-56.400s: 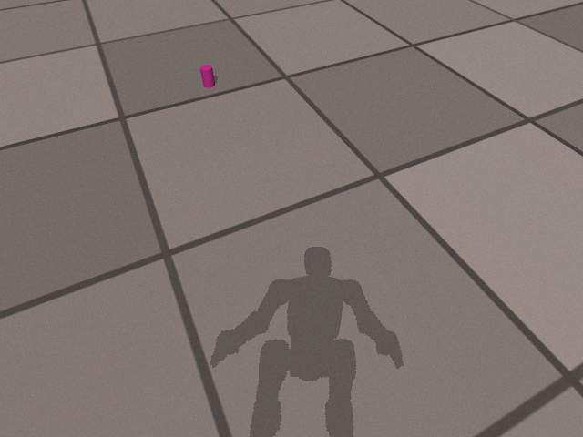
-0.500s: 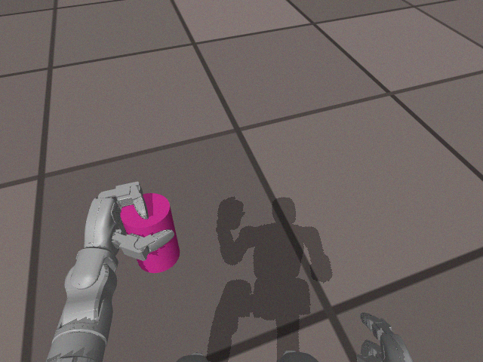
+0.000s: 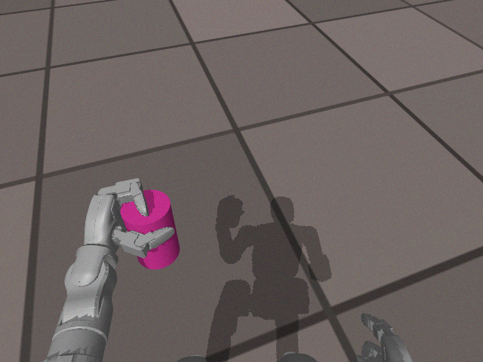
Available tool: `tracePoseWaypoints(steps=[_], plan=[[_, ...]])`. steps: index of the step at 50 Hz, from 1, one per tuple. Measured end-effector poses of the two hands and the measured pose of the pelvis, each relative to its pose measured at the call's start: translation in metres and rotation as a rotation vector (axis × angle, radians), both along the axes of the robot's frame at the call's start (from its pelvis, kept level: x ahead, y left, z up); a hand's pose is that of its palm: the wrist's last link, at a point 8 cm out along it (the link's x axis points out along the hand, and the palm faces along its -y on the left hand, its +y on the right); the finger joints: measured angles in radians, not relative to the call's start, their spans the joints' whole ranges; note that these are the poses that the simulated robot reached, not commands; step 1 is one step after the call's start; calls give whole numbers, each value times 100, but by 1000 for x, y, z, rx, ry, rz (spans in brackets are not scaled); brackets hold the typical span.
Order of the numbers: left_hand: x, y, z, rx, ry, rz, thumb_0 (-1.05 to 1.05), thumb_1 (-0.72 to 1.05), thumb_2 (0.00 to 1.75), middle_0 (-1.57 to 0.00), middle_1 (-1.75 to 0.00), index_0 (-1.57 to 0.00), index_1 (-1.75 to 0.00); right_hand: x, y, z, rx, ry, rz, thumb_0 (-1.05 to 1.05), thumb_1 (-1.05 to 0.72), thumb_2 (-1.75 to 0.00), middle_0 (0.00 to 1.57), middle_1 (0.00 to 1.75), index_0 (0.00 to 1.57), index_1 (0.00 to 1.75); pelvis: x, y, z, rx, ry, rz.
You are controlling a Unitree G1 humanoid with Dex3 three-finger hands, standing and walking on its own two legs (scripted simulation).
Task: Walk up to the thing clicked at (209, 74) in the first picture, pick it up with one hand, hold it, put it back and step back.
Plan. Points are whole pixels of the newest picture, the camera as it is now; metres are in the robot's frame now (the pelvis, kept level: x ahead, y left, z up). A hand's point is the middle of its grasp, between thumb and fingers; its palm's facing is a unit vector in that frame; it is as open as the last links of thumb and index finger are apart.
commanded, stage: hold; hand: left
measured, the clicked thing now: (152, 230) +0.33 +0.16 +0.02
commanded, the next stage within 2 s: crouch in 1.08 s
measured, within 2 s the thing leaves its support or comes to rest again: neither
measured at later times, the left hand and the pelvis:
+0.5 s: hand (144, 220) +0.32 +0.16 +0.06, palm faces -0.04 -1.00 -0.01, open 6.6 cm; pelvis +0.00 +0.00 +0.00, yaw +0 degrees
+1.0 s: hand (140, 220) +0.32 +0.17 +0.06, palm faces -0.04 -1.00 +0.00, open 6.6 cm; pelvis +0.00 +0.00 +0.00, yaw +0 degrees
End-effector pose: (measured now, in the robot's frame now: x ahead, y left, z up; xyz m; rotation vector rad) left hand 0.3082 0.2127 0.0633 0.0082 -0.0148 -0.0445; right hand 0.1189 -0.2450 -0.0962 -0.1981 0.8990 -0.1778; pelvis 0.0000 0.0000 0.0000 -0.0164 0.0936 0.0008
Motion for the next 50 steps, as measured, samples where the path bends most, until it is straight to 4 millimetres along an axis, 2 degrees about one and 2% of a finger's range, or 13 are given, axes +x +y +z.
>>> tracePoseWaypoints(steps=[6, 31, 50], plan=[[-1, 1, -5, 4, 25, -8, 5, -32, 95, -68, -100, -128, -138, 3, 1, 0, 4, -8, 4, 1, -92, -90, 20, 30, 20, 30, 0, 1, 0, 0, 3, 0], [-2, 1, -3, 1, 10, -7, 4, -31, 94, -67, -101, -128, -135, 4, 1, 0, 1, -9, 6, 1, -92, -90, 20, 30, 20, 30, 0, 0, -1, -2, 2, 2], [-5, 7, -4, -4, 6, 9, 4, -30, 93, -67, -102, -129, -135, -1, 5, 0, 1, -7, 7, 1, -92, -90, 20, 30, 20, 30, -3, 4, -1, -5, 1, 2]])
